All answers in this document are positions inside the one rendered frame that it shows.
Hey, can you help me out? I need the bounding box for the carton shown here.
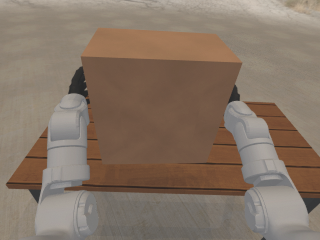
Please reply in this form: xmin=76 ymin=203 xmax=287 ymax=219
xmin=80 ymin=27 xmax=243 ymax=165

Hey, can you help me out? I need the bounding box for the robot left hand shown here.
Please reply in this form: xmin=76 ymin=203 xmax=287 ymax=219
xmin=68 ymin=66 xmax=90 ymax=104

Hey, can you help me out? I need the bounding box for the robot left upper arm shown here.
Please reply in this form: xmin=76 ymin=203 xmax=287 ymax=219
xmin=18 ymin=190 xmax=99 ymax=240

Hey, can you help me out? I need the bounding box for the robot right upper arm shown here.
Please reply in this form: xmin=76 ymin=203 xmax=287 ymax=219
xmin=244 ymin=185 xmax=320 ymax=240

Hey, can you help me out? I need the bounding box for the left robot forearm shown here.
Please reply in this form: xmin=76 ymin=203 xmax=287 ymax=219
xmin=34 ymin=93 xmax=90 ymax=234

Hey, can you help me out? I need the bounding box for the robot right hand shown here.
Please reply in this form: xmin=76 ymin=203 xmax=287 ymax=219
xmin=223 ymin=85 xmax=240 ymax=116

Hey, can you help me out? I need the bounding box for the right robot forearm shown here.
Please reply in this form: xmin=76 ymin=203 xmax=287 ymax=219
xmin=223 ymin=101 xmax=309 ymax=225

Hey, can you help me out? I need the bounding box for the table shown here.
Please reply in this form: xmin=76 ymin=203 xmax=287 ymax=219
xmin=6 ymin=96 xmax=320 ymax=240

